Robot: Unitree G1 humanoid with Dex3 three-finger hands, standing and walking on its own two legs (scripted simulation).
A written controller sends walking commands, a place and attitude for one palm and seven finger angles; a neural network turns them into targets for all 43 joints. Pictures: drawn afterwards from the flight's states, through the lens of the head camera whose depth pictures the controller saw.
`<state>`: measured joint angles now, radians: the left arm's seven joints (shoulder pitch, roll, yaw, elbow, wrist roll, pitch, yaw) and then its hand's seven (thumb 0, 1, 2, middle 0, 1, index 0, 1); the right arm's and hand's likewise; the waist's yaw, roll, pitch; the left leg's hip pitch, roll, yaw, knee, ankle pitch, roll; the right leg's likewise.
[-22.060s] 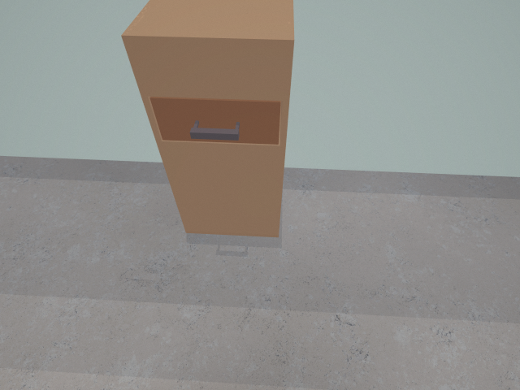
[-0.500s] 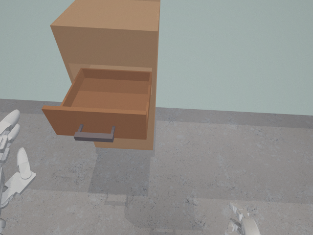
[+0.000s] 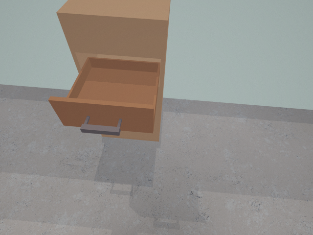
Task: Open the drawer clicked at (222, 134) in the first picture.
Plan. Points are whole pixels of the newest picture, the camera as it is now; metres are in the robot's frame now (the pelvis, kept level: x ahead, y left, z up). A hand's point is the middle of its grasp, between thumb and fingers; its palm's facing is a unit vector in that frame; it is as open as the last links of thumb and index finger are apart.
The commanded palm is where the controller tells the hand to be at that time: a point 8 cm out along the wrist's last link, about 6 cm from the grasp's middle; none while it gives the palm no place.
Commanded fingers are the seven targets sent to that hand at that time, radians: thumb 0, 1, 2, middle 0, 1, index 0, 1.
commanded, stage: let the arm hang, fingers relaxed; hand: left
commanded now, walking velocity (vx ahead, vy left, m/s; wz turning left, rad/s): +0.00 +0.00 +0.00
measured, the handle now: (102, 124) +0.50 +0.24 -0.13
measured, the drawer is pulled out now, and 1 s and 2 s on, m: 0.30 0.30 0.30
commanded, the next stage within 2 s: look to check the result in 0.60 s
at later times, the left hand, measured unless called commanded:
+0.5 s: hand out of the picture -0.01 +0.15 -0.18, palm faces +0.03 -0.98 -0.18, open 7.3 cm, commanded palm none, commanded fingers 0.00 0.90 0.90 -0.20 -0.30 -0.20 -0.30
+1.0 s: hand out of the picture -0.03 +0.14 -0.18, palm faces +0.04 -0.98 -0.18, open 7.4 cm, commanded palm none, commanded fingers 0.00 0.90 0.90 -0.20 -0.30 -0.20 -0.30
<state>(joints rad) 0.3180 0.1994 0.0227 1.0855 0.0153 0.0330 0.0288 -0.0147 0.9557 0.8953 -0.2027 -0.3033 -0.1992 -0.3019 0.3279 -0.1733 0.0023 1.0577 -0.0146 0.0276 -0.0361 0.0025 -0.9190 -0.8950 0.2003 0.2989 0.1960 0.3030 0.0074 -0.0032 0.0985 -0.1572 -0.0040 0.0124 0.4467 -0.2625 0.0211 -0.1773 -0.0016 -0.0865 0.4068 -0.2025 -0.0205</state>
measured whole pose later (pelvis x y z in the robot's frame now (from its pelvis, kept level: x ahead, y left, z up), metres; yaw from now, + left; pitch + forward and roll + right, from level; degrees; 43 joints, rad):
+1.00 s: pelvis -0.01 -0.02 +0.00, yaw -1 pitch -2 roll +0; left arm 0.30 0.11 0.02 1.15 0.01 0.00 0.04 0.00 0.91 0.90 -0.20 -0.30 -0.20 -0.30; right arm 0.33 -0.10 0.00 1.12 -0.02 0.01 -0.05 0.00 -0.91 -0.90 0.20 0.30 0.19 0.30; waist 0.00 0.01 0.07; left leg -0.14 0.01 0.02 0.42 -0.24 0.00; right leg -0.18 0.01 -0.08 0.41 -0.20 -0.04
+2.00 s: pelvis +0.00 -0.03 +0.00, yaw +0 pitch -2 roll +0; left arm 0.28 0.11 0.03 1.14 0.01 0.00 0.04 0.00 0.91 0.90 -0.20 -0.30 -0.20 -0.30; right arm 0.32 -0.09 -0.01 1.12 -0.02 0.01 -0.04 0.00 -0.91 -0.90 0.20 0.30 0.20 0.30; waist -0.01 0.02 0.07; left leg -0.14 0.02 0.00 0.42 -0.25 -0.02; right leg -0.17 0.02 -0.10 0.41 -0.21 -0.06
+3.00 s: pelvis +0.04 -0.06 -0.01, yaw +21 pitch -1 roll +1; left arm 0.28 0.16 0.03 1.09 0.02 0.01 0.03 0.00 0.91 0.90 -0.20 -0.30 -0.20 -0.30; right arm 0.13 -0.15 -0.04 1.02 -0.01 0.02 -0.03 0.00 -0.92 -0.89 0.20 0.30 0.20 0.30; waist 0.03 0.02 0.11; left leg -0.22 0.04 -0.04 0.49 -0.26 -0.05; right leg -0.16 -0.01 -0.03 0.52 -0.35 -0.02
